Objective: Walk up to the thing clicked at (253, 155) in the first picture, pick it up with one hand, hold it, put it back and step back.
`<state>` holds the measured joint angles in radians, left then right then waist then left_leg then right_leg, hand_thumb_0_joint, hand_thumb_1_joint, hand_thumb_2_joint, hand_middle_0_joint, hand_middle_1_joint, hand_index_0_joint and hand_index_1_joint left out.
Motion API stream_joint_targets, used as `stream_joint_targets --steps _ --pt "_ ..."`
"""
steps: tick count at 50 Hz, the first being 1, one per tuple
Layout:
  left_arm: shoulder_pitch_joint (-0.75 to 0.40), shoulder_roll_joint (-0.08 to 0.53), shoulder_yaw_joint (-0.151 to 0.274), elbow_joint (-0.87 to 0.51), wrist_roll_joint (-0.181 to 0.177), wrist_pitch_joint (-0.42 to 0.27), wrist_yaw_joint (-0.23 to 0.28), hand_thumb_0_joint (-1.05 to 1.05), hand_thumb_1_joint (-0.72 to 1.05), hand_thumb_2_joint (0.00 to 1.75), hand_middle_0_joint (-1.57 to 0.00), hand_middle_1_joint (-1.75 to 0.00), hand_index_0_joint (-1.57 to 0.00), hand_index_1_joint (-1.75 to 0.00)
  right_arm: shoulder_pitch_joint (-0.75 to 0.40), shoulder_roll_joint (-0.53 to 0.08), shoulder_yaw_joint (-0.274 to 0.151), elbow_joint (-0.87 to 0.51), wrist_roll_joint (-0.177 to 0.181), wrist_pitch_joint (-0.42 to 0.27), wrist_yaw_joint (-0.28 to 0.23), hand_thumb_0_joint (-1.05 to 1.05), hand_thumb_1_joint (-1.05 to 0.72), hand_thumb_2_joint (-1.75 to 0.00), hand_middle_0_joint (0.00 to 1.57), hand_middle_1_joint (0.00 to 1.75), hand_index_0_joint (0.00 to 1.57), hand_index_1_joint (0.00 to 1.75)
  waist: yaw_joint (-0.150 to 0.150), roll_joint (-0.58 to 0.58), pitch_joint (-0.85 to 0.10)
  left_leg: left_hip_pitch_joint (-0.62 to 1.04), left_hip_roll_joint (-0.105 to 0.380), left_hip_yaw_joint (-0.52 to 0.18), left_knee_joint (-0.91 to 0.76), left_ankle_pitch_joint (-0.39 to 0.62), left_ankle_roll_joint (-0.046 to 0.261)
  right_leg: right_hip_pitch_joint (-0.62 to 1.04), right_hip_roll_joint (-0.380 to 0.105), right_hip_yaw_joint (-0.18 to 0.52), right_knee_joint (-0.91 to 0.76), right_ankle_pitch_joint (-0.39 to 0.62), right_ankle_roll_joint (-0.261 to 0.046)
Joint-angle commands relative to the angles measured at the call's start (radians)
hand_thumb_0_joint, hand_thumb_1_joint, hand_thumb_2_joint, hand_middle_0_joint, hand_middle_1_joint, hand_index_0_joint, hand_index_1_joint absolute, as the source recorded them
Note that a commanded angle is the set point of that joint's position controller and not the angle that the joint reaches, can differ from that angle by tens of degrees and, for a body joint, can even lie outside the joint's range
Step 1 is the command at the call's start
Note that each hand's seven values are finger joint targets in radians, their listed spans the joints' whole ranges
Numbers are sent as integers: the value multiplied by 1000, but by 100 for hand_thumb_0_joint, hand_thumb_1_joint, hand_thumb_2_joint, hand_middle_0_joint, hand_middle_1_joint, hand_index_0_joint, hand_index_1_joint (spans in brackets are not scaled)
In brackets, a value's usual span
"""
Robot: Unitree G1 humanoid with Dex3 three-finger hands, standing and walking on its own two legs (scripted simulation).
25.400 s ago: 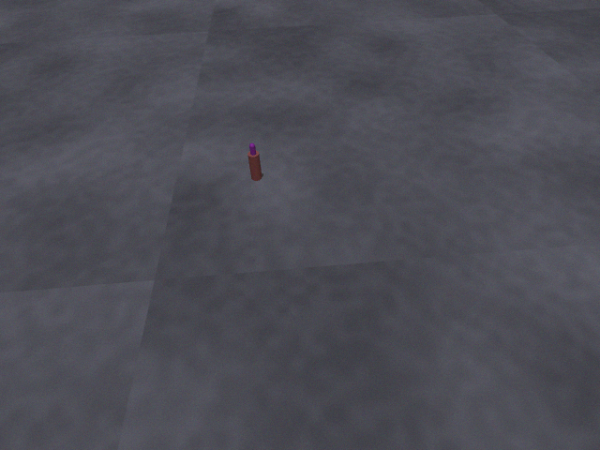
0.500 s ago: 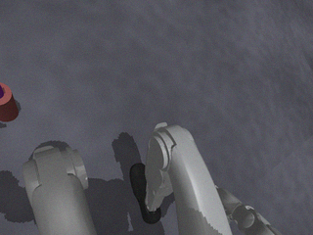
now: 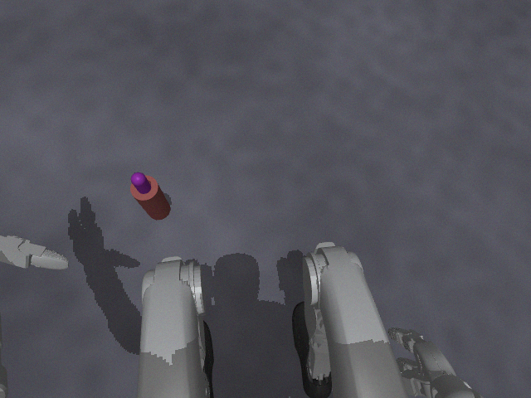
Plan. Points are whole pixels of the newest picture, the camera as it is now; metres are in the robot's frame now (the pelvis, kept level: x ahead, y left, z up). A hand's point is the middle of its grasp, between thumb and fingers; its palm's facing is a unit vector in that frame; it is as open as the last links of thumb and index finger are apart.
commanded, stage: home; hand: left
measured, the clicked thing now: (149, 195) +0.49 +0.23 -0.29
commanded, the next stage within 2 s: none
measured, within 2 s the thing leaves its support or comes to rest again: neither
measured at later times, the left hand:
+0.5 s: hand out of the picture +0.29 +0.24 +0.13, palm faces +0.18 -0.90 -0.39, open 17.3 cm
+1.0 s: hand out of the picture +0.23 +0.20 +0.27, palm faces +0.21 -0.93 -0.30, open 17.5 cm
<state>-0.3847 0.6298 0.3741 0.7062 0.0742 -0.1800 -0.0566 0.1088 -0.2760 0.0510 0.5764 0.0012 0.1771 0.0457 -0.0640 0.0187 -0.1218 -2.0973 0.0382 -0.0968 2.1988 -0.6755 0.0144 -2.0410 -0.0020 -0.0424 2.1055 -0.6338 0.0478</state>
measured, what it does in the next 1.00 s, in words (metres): rises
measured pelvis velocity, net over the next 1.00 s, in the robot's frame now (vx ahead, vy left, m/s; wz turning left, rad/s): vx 0.08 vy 0.00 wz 0.11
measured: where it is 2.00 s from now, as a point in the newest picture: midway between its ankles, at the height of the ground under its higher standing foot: (257, 378)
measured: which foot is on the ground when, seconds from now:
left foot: down 0.00-1.00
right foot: down 0.00-1.00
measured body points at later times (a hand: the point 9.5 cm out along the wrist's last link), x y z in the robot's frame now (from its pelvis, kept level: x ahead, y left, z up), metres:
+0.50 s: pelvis +0.06 -0.01 +0.23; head +0.17 +0.01 +0.67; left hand +0.28 +0.29 +0.16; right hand +0.25 -0.26 +0.14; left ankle +0.08 +0.12 -0.37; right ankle +0.11 -0.14 -0.37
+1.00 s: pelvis +0.08 +0.00 +0.32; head +0.10 +0.00 +0.77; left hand +0.21 +0.25 +0.29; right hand +0.27 -0.21 +0.25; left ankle +0.08 +0.12 -0.37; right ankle +0.11 -0.14 -0.37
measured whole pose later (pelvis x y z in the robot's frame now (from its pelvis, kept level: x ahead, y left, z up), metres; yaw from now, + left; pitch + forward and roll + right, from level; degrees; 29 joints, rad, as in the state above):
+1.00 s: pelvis +0.08 +0.00 +0.32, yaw +6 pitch +8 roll -2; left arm 0.49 0.22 -0.02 -0.05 -0.01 0.28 0.15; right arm 0.28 -0.20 0.04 0.45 0.02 -0.09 -0.17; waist -0.02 0.04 -0.13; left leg -0.67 0.04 -0.02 1.00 -0.48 -0.01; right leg -0.64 -0.02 -0.04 0.94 -0.45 0.03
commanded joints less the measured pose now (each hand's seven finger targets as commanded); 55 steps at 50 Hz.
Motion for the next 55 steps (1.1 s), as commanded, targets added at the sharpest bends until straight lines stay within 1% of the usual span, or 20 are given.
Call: stream_joint_targets --steps 1,2,4,6,10,15,18,20,26,27,28,29,31,32,35,38,41,46,50,55 --pt "-27 230 47 -425 -19 40 66 0 -53 7 -6 -7 -6 -7 88 -222 -130 -147 39 -33 -50 0 -89 -90 20 30 20 30 7 127 -676 636 -6 -5 -503 -21 11 449 29 -41 -392 9 -75" --pt "-16 207 34 -454 -23 56 78 0 -53 7 -6 -7 -6 -7 87 -208 -129 -157 46 -40 -59 0 -89 -90 20 30 20 30 1 98 -668 647 -7 0 -525 -27 14 489 28 -31 -424 1 -73" --pt "21 209 48 -486 -25 85 108 0 -50 9 -7 -7 -6 -7 81 -180 -120 -158 53 -50 -79 0 -89 -90 20 30 20 30 12 90 -650 676 -11 16 -570 -6 16 573 25 -9 -482 9 -70" --pt "53 193 43 -509 -22 110 133 0 -51 9 -6 -7 -6 -7 78 -161 -117 -157 54 -66 -101 0 -89 -90 20 30 20 30 18 116 -626 740 -12 26 -618 23 15 619 21 8 -532 31 -71" --pt "192 32 -46 -451 -30 153 163 0 -51 8 -6 -6 -6 -6 79 -123 -113 -145 48 -104 -132 0 -89 -90 20 30 20 30 7 115 -551 836 -17 55 -695 120 13 721 18 26 -640 113 -74" --pt "295 -66 -118 -430 -42 207 183 0 -53 7 -6 -6 -5 -6 118 -106 -108 -144 43 -148 -151 0 -89 -90 20 30 20 30 1 69 -497 955 -15 77 -779 292 14 934 9 43 -784 285 -62" --pt "361 -118 -153 -414 -50 242 196 0 -53 7 -6 -6 -6 -6 125 -97 -105 -146 45 -171 -158 0 -89 -90 20 30 20 30 -2 20 -444 1008 -17 76 -865 305 12 1047 3 47 -881 301 -57" --pt "392 -114 -152 -455 -56 264 206 0 -53 7 -6 -6 -5 -6 125 -95 -105 -159 46 -184 -162 0 -89 -90 20 30 20 30 10 19 -441 1068 -17 80 -918 327 9 1126 -3 54 -938 319 -52" --pt "500 -173 -206 -569 -66 326 232 0 -55 6 -5 -5 -5 -6 136 -87 -98 -174 47 -213 -188 0 -90 -90 20 30 20 30 19 61 -367 1293 -16 77 -1078 451 -7 1245 8 14 -1045 414 -60" --pt "532 -165 -193 -602 -68 336 238 0 -56 5 -5 -5 -5 -5 139 -84 -98 -184 49 -215 -194 0 -90 -90 20 30 20 30 30 65 -366 1326 -18 79 -1103 462 -7 1282 6 16 -1072 424 -59" --pt "565 -208 -236 -616 -71 346 239 0 -56 5 -5 -5 -5 -5 136 -75 -92 -187 48 -218 -198 0 -90 -90 20 30 20 30 19 66 -341 1345 -19 81 -1129 458 -10 1298 8 11 -1091 419 -60" --pt "578 -211 -238 -651 -75 355 243 0 -56 5 -5 -5 -5 -5 132 -74 -90 -195 47 -223 -202 0 -90 -90 20 30 20 30 31 82 -322 1372 -20 84 -1160 448 -11 1315 9 6 -1115 407 -60" --pt "642 -230 -257 -687 -77 376 249 0 -53 7 -5 -6 -5 -6 135 -70 -88 -212 47 -229 -215 0 -90 -90 20 30 20 30 27 85 -274 1406 -24 88 -1216 417 -10 1353 11 2 -1173 386 -58" --pt "658 -258 -286 -714 -82 385 250 0 -55 6 -5 -6 -5 -6 133 -65 -85 -217 46 -234 -218 0 -90 -90 20 30 20 30 18 72 -238 1411 -25 89 -1242 388 -10 1367 12 -2 -1197 363 -57" --pt "741 -267 -298 -795 -85 406 253 0 -55 6 -5 -6 -5 -6 128 -57 -79 -235 44 -250 -231 0 -90 -90 20 30 20 30 30 64 -201 1448 -22 80 -1293 375 -9 1402 17 -14 -1237 347 -57" --pt "796 -304 -339 -871 -86 420 247 0 -57 5 -5 -5 -5 -5 120 -50 -75 -251 38 -269 -239 0 -90 -90 20 30 20 30 23 42 -136 1467 -17 72 -1339 356 -11 1411 26 -28 -1265 325 -57" --pt "825 -312 -346 -898 -84 424 239 0 -57 4 -5 -5 -5 -5 110 -51 -71 -266 34 -286 -239 0 -90 -90 20 30 20 30 27 2 -65 1467 -10 55 -1381 318 -10 1414 27 -38 -1288 291 -53" --pt "843 -320 -341 -921 -81 415 224 0 -58 4 -5 -5 -5 -5 110 -54 -70 -272 22 -310 -236 0 -90 -90 20 30 20 30 28 -2 -22 1472 -12 57 -1413 280 -12 1429 26 -35 -1311 259 -49" --pt "816 -320 -332 -920 -75 399 216 0 -55 6 -5 -5 -5 -5 115 -49 -70 -269 14 -328 -235 0 -90 -90 20 30 20 30 23 13 -44 1493 -22 75 -1407 280 -10 1450 21 -23 -1321 258 -50" --pt "812 -320 -334 -942 -72 395 217 0 -54 6 -5 -5 -5 -6 118 -48 -72 -258 8 -342 -239 0 -90 -90 20 30 20 30 33 51 -123 1542 -28 79 -1392 377 -16 1500 21 -22 -1315 337 -56"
